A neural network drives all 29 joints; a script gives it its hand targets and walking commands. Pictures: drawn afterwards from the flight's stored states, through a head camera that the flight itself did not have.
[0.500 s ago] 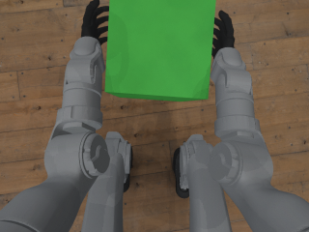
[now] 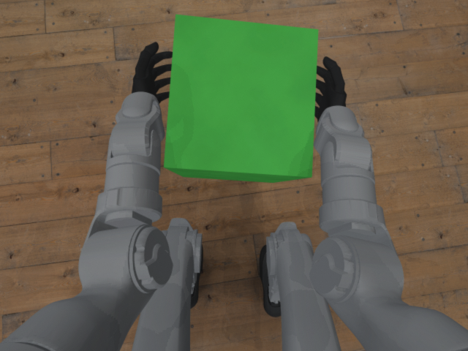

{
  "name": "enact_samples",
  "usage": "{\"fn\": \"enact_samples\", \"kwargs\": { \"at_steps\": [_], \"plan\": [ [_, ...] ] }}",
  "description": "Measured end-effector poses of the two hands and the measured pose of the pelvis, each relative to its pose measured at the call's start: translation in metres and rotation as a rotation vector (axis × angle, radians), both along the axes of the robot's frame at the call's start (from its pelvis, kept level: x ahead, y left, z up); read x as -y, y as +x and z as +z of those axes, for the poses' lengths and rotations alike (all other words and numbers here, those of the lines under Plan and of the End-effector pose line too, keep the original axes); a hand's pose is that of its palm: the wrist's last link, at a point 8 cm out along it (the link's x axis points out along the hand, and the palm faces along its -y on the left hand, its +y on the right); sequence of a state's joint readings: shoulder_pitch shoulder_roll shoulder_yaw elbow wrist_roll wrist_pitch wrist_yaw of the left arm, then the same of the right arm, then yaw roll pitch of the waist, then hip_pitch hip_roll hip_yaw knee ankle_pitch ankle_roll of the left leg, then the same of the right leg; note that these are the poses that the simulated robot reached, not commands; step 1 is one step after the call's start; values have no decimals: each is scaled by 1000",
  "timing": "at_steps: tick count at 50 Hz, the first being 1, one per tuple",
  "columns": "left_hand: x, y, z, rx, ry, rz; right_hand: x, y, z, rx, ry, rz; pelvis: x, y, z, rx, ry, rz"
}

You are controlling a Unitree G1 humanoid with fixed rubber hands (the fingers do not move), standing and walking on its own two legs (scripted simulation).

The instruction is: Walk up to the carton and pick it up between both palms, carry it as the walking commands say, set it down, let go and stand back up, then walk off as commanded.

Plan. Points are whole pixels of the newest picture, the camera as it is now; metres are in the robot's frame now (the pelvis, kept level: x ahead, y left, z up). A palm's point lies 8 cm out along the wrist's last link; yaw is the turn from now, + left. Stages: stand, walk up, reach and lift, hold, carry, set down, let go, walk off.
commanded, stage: reach and lift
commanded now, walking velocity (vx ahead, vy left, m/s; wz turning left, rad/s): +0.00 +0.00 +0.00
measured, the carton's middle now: (236, 119) +0.49 +0.01 -0.12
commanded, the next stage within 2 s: none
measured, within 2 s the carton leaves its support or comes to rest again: neither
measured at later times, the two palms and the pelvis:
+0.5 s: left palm (131, 87) +0.47 +0.15 +0.02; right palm (351, 101) +0.47 -0.14 +0.01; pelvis +0.02 +0.00 +0.06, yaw +0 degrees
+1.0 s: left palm (108, 73) +0.45 +0.15 +0.09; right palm (384, 92) +0.45 -0.14 +0.09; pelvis +0.04 +0.00 +0.13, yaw +1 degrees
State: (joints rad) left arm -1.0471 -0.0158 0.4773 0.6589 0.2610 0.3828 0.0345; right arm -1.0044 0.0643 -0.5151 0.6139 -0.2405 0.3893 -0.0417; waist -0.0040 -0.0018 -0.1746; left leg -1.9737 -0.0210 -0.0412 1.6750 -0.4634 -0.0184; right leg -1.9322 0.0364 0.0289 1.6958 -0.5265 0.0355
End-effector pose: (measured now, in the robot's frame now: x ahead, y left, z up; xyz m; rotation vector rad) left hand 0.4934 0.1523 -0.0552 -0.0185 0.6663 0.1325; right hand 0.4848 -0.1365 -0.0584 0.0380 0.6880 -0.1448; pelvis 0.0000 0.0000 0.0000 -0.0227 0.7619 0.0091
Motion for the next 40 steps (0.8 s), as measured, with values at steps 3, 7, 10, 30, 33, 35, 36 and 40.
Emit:
{"fn": "enact_samples", "kwargs": {
  "at_steps": [3,7,10,30,33,35,36,40],
  "plan": [
    [0,-2,9,1,0,1,0,-2,9,1,1,0,0,2,7,7,0,0],
    [0,-5,20,2,-1,2,0,-5,20,2,2,0,-1,4,16,17,0,1],
    [0,-7,28,2,-2,3,0,-7,29,3,3,0,-1,6,22,25,1,2],
    [0,-23,86,1,-10,11,1,-21,88,2,7,-1,-1,21,72,94,1,6],
    [1,-26,95,1,-10,12,1,-23,97,1,8,-2,-1,24,80,107,2,6],
    [1,-27,101,1,-11,12,1,-25,103,1,8,-2,-1,25,86,115,2,6],
    [1,-28,104,1,-11,12,1,-26,106,1,8,-2,-1,26,89,119,3,6],
    [1,-31,116,0,-11,11,1,-29,118,1,8,-3,-1,29,99,137,4,6]
  ]
}}
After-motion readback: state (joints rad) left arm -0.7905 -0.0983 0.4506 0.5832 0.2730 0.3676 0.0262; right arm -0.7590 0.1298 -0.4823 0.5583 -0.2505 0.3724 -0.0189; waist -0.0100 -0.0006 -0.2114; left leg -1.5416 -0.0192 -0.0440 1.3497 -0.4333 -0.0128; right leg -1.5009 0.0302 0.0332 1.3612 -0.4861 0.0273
